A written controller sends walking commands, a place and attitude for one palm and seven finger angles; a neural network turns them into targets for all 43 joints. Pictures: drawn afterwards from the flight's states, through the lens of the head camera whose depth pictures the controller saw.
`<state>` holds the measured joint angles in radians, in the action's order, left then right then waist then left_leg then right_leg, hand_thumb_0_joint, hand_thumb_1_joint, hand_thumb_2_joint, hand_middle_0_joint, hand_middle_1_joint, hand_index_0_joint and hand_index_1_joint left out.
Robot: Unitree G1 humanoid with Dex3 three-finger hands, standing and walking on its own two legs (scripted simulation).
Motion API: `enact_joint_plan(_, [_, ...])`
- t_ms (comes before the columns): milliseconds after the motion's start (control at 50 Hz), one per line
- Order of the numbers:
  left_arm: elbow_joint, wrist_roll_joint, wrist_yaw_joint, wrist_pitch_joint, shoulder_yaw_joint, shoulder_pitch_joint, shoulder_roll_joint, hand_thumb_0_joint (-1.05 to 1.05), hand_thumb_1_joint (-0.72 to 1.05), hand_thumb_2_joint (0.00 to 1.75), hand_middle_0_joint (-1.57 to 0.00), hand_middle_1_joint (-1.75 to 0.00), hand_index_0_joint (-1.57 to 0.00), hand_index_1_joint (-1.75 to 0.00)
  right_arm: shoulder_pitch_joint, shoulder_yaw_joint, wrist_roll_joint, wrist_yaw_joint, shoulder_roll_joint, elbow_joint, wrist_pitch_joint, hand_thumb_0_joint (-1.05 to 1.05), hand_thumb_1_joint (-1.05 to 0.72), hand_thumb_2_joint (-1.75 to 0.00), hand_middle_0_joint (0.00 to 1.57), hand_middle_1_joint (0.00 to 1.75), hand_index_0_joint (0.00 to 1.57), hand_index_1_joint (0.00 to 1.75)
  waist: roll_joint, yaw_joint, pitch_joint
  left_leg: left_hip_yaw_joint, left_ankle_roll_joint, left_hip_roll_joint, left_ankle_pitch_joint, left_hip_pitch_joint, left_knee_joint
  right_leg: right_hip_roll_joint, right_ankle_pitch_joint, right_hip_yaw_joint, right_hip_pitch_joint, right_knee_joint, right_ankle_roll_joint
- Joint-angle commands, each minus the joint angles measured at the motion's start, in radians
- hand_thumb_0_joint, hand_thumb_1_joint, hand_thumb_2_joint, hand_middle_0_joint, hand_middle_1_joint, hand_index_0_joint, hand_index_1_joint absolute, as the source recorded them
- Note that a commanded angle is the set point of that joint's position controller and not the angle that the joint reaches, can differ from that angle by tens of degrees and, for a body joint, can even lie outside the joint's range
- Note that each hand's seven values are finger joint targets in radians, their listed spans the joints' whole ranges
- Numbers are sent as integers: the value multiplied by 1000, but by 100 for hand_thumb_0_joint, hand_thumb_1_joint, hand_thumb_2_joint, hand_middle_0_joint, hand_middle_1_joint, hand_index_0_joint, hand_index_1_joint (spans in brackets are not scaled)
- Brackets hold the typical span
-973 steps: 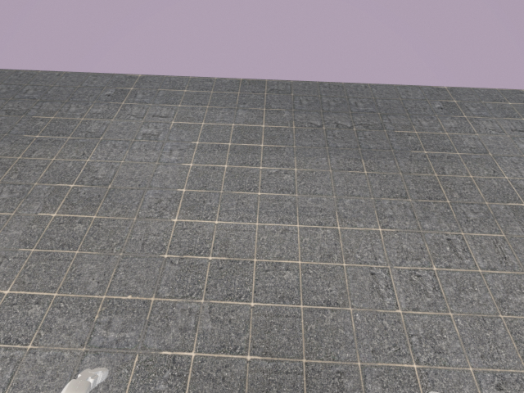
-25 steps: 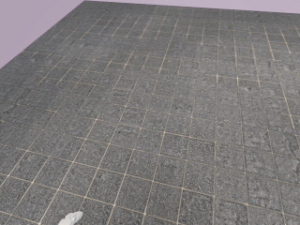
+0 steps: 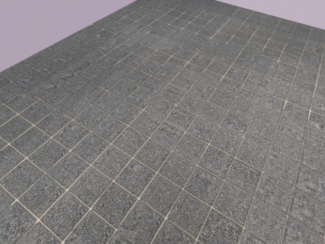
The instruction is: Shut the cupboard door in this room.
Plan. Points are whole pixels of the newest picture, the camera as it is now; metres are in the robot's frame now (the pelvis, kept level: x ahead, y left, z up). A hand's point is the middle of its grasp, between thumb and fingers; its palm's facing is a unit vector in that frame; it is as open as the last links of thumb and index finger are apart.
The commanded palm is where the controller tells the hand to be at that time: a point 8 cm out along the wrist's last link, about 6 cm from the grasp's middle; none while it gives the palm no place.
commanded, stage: turn or walk to find it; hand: left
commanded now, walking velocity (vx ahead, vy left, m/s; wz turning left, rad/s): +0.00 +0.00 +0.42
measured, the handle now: out of the picture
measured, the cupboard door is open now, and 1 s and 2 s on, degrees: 87 87 87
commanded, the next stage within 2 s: none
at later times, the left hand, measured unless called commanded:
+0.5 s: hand out of the picture +0.05 +0.22 -0.15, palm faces +0.17 -0.95 -0.26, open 7.4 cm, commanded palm none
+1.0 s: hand out of the picture -0.10 +0.17 -0.16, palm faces +0.44 -0.86 -0.26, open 7.3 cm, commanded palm none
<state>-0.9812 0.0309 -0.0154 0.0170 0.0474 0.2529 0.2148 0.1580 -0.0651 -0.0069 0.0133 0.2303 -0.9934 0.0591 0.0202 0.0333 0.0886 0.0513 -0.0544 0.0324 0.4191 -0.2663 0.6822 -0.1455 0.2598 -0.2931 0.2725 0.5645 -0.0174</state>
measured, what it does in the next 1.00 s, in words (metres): steps on the spot, turning left: left foot, then right foot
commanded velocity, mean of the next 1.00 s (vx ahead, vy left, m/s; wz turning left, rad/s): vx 0.00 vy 0.00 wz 0.42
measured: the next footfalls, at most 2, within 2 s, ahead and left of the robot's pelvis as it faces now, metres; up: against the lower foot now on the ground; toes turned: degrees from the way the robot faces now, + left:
left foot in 0.02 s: +0.02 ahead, +0.12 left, +0.00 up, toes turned +5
right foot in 0.54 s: +0.03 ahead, -0.11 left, +0.00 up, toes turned +8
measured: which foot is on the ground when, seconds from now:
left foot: up 0.00-0.00, down 0.02-0.56, up 0.58-1.00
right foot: down 0.00-0.04, up 0.06-0.52, down 0.54-1.00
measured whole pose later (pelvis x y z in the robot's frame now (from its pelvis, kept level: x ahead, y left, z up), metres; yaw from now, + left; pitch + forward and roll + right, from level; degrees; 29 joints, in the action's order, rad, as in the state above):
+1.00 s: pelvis -0.05 -0.02 +0.00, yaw +25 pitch +0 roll +1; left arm -0.97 0.03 -0.02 0.01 0.04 0.24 0.20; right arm 0.16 -0.07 -0.01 0.01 0.24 -1.00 0.07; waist 0.01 0.02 0.09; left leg 0.03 -0.07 0.04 0.44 -0.33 0.79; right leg -0.13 0.31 -0.26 0.23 0.55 -0.02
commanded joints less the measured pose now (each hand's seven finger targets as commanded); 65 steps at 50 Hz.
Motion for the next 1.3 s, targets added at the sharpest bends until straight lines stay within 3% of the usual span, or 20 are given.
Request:
enact_joint_plan(0, [73,-22,-9,1,45,16,131,0,90,90,-20,-30,-20,-30,113,-30,-8,-9,162,52,-50,0,-90,-90,20,30,20,30,-165,-70,-178,-240,95,188,-299,265,-376,-81,2,106,145,167,41])
enact_joint_plan(20, [108,-16,-4,8,22,-51,82,0,90,90,-20,-30,-20,-30,136,-44,-11,-16,232,57,-44,0,-90,-90,20,30,20,30,-350,-93,-121,-414,175,346,-529,239,-413,17,342,129,299,342,88])
enact_joint_plan(40, [113,-14,-5,20,26,-75,104,0,90,90,-20,-30,-20,-30,125,-43,-14,-20,241,53,-35,0,-90,-90,20,30,20,30,-252,-93,-99,-377,228,379,-519,156,-406,9,339,207,272,435,75])
enact_joint_plan(100, [66,-10,2,34,40,-82,119,0,90,90,-20,-30,-20,-30,-2,-18,-14,-39,171,77,-40,0,-90,-90,20,30,20,30,-234,-46,11,-282,170,229,-423,52,-426,23,166,274,290,539,82])
enact_joint_plan(140, [42,-10,8,25,39,-37,115,0,90,90,-20,-30,-20,-30,-5,-14,-10,-38,160,83,-51,0,-90,-90,20,30,20,30,-167,-27,-39,-236,167,195,-496,121,-403,33,108,269,294,566,96])
enact_joint_plan(360, [106,-20,-4,17,24,-137,84,0,90,90,-20,-30,-20,-30,92,-37,-17,-33,159,73,-48,0,-90,-90,20,30,20,30,-163,-73,-113,-361,238,209,-581,187,-343,69,192,281,227,335,111])
enact_joint_plan(480, [85,-28,-8,-4,24,-26,86,0,90,90,-20,-30,-20,-30,48,-43,-13,-27,153,85,-39,0,-90,-90,20,30,20,30,-153,-15,-171,-378,179,126,-541,23,-242,118,-10,242,-94,-92,84])
enact_joint_plan(500, [80,-25,-12,-13,30,2,115,0,90,90,-20,-30,-20,-30,54,-41,-6,-23,128,89,-40,0,-90,-90,20,30,20,30,-90,-3,-184,-348,132,77,-419,-72,-192,69,-90,276,-221,-204,73])
enact_joint_plan(540, [86,-5,-21,-24,54,32,243,0,90,90,-20,-30,-20,-30,38,-30,-4,-19,57,125,-41,0,-90,-90,20,30,20,30,265,24,-152,-115,26,-114,162,-340,180,-328,-244,635,-300,-279,-103])
enact_joint_plan(560, [102,-12,-23,-18,46,11,226,0,90,90,-20,-30,-20,-30,28,-43,-11,-18,94,120,-27,0,-90,-90,20,30,20,30,147,14,-123,-150,31,-74,158,-297,348,-339,-224,580,-156,-283,-152])
enact_joint_plan(580, [117,-15,-27,-25,51,-60,187,0,90,90,-20,-30,-20,-30,61,-46,-17,-15,96,94,-11,0,-90,-90,20,30,20,30,217,-21,-89,-181,29,-43,111,-296,434,-289,-88,544,-73,-321,-139])
enact_joint_plan(620, [138,-19,-24,-18,33,-145,139,0,90,90,-20,-30,-20,-30,101,-50,-19,-5,87,53,1,0,-90,-90,20,30,20,30,110,-66,-25,-144,17,-22,-3,-289,530,-197,-40,418,-22,-311,-91])
enact_joint_plan(720, [109,-16,-20,-35,27,-51,120,0,90,90,-20,-30,-20,-30,96,-39,-16,0,70,41,2,0,-90,-90,20,30,20,30,125,-39,-48,-103,-21,-7,-83,-311,525,-162,-221,299,-132,-272,-78])
enact_joint_plan(940, [61,2,-15,-21,54,47,197,0,90,90,-20,-30,-20,-30,-33,-4,0,-5,46,84,-24,0,-90,-90,20,30,20,30,182,22,-116,16,-6,-3,52,-133,50,-227,-476,250,-223,-144,-130])
enact_joint_plan(1000, [57,-11,-12,-13,56,1,202,0,90,90,-20,-30,-20,-30,54,-8,-2,-5,69,64,-37,0,-90,-90,20,30,20,30,124,-44,-151,34,13,-8,-198,78,-227,-193,-363,168,-122,-24,-45])
enact_joint_plan(1020, [64,-18,-9,-5,50,8,169,0,90,90,-20,-30,-20,-30,82,-18,-4,-4,121,59,-47,0,-90,-90,20,30,20,30,-26,-61,-179,-64,39,64,-332,217,-318,-138,-226,127,-5,119,7])
enact_joint_plan(1040, [99,-24,-3,0,33,13,101,0,90,90,-20,-30,-20,-30,110,-43,-12,-10,223,66,-53,0,-90,-90,20,30,20,30,-318,-78,-173,-392,154,318,-666,333,-339,0,268,94,269,313,87])
enact_joint_plan(1060, [117,-16,-9,12,20,-52,97,0,90,90,-20,-30,-20,-30,153,-50,-10,-17,262,51,-40,0,-90,-90,20,30,20,30,-285,-107,-165,-403,242,394,-779,259,-342,22,410,182,266,440,84])
enact_joint_plan(1160, [67,-15,6,20,32,-47,114,0,90,90,-20,-30,-20,-30,-11,-17,-13,-36,169,86,-49,0,-90,-90,20,30,20,30,-190,-35,-81,-238,205,218,-642,145,-344,30,177,259,263,550,93])
enact_joint_plan(1280, [82,-16,3,21,27,-72,102,0,90,90,-20,-30,-20,-30,34,-27,-12,-30,170,88,-51,0,-90,-90,20,30,20,30,-156,-51,-92,-268,213,199,-554,149,-363,47,146,264,244,461,109])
